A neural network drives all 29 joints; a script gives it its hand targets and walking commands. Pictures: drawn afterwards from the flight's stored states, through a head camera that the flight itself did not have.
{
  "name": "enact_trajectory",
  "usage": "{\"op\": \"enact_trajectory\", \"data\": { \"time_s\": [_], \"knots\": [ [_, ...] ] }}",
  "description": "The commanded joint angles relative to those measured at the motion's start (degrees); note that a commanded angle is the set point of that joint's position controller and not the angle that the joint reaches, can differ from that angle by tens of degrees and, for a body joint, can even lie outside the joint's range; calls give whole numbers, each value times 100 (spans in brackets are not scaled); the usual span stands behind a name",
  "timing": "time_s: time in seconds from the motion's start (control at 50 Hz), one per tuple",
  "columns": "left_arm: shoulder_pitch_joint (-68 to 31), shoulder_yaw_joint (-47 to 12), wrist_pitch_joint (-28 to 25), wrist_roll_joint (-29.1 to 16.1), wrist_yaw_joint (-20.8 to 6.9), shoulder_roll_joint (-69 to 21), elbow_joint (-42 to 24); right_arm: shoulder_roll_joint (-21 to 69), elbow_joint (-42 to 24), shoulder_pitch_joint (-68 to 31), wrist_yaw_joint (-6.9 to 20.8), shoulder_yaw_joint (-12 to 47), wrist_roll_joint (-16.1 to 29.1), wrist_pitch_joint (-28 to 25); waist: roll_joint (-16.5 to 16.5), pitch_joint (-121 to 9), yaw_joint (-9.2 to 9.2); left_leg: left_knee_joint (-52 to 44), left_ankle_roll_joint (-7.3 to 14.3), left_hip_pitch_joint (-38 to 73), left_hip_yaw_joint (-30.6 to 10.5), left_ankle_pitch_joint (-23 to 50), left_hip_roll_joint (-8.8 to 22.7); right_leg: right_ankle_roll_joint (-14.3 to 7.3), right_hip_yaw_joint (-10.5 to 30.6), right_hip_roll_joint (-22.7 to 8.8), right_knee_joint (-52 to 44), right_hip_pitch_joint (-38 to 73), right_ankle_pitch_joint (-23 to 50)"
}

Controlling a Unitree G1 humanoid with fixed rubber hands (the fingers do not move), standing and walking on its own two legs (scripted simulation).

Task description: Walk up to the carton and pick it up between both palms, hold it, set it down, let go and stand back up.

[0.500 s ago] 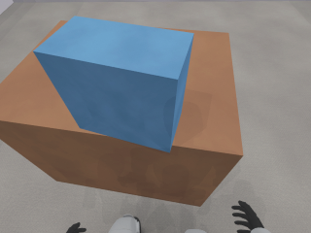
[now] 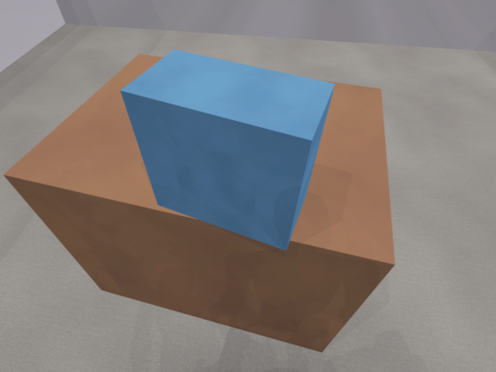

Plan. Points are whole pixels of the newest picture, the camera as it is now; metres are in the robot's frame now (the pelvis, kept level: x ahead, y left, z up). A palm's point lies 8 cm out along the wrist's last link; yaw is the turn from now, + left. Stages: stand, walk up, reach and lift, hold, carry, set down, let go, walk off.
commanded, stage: walk up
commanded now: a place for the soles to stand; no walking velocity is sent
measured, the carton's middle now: (232, 154) +0.49 +0.05 +0.08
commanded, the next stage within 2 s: none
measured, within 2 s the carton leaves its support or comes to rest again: neither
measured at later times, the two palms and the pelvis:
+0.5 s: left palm out of the picture +0.06 +0.26 -0.14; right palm out of the picture +0.07 -0.23 -0.14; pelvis +0.04 +0.01 +0.00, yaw +0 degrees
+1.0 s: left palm out of the picture +0.08 +0.24 -0.13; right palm out of the picture +0.06 -0.25 -0.14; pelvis +0.04 -0.01 -0.01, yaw +1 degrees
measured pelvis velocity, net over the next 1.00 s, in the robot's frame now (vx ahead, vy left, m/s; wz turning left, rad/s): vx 0.04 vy -0.01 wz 0.02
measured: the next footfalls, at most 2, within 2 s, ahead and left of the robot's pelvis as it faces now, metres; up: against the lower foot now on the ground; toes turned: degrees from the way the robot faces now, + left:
right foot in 0.98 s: +0.11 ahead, -0.12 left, +0.00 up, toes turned -2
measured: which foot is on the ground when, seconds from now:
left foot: down 0.00-1.00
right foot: down 0.00-0.80, up 0.82-0.96, down 0.98-1.00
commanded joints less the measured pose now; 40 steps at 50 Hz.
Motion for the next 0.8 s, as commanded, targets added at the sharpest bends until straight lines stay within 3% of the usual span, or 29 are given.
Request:
{"op": "enact_trajectory", "data": {
  "time_s": [0.0,0.04,0.06,0.12,0.18,0.22,0.28,0.34,0.4,0.44,0.48,0.52,0.56,0.6,0.62,0.64,0.68,0.72,0.76,0.78],
  "knots": [
    [261,74,-249,8,3,389,-252,-985,-199,-61,-83,-100,23,-27,1292,474,24,-1106,653,-225,-1121,-444,813,-131,206,33,-852,-180,681],
    [358,61,-344,28,47,492,-220,-874,-171,-64,-21,-40,65,-85,974,360,41,-514,476,-363,-737,690,596,-205,446,-174,-1130,265,1305],
    [375,89,-368,32,69,605,-191,-823,-157,-4,1,-34,58,-106,799,253,11,-297,376,-438,-605,741,464,-269,611,-277,-1203,477,1426],
    [364,136,-285,12,72,811,-68,-737,-154,83,-15,-9,17,-100,330,503,-14,-78,260,-551,-481,-112,270,-429,958,-522,-1420,198,560],
    [234,112,-226,1,63,813,-63,-838,-143,219,-23,13,9,-132,-114,590,-51,-12,228,-606,-489,-75,259,-477,993,-623,-1575,150,479],
    [144,76,-229,-19,50,771,-52,-909,-162,257,-25,2,7,-173,-109,526,-70,-73,268,-399,-525,312,303,-423,800,-546,-1374,102,1017],
    [7,26,-239,-14,31,633,-61,-1064,-128,381,-49,-37,44,-250,157,130,-95,-117,422,150,-818,1910,532,-194,173,-162,-686,208,1962],
    [-1,-8,-227,-14,57,466,-103,-1207,-134,444,-85,-109,52,-208,533,-233,-107,-143,676,630,-1092,2559,768,-66,-48,40,-285,10,1499],
    [-81,-6,-188,-6,91,410,-125,-1285,-168,358,-126,-137,46,-137,745,-178,-110,-321,868,630,-1284,2580,1002,-33,-22,127,-268,-65,1030],
    [14,10,-199,-15,95,435,-107,-1205,-177,221,-119,-107,48,-108,695,-121,-32,-249,756,309,-1046,2466,859,-84,50,59,-516,272,1320],
    [176,60,-226,-19,102,571,-28,-1087,-246,13,-97,-60,48,-100,684,-74,74,30,530,-191,-639,2309,538,-192,220,-152,-695,808,2097],
    [424,141,-231,-19,109,838,103,-922,-316,-78,-91,-20,6,-100,221,-148,159,631,328,-597,-339,1880,282,-411,615,-498,-774,1297,2923],
    [635,197,-187,-31,130,1028,182,-838,-394,-152,-108,11,-49,-87,-120,-89,267,1104,170,-1034,-86,1052,184,-748,1118,-1038,-1007,1526,3196],
    [394,193,-146,-24,145,1052,161,-722,-450,-130,-115,35,-52,-87,-340,173,160,915,110,-1130,11,238,242,-961,1245,-1342,-1215,1298,3031],
    [162,179,-135,-21,141,1015,116,-729,-442,-60,-109,33,-43,-103,-271,234,60,700,101,-965,16,-34,258,-944,1118,-1315,-1297,1058,2734],
    [-52,170,-123,-5,131,988,92,-723,-391,64,-95,26,-54,-120,-298,383,-53,393,111,-718,-20,157,303,-846,913,-1210,-1256,784,2465],
    [-292,114,-103,-12,71,847,38,-911,-295,359,-66,-28,-57,-172,-29,362,-181,-36,259,169,-375,1366,404,-469,326,-584,-761,137,1943],
    [-222,10,-119,-23,35,567,9,-1218,-216,593,-70,-154,9,-185,611,196,-238,-208,655,941,-1132,2654,842,-68,-144,18,191,-522,1497],
    [-394,-22,-97,-2,76,412,-115,-1448,-114,925,-130,-252,29,-151,1049,119,-407,-641,1263,1470,-1908,3181,1567,69,-86,262,1065,-1189,-572],
    [-583,-11,-81,7,119,395,-194,-1450,-101,1033,-157,-273,26,-133,1171,179,-510,-809,1488,1518,-2136,3124,1833,78,42,240,1224,-1447,-1337]
  ]
}}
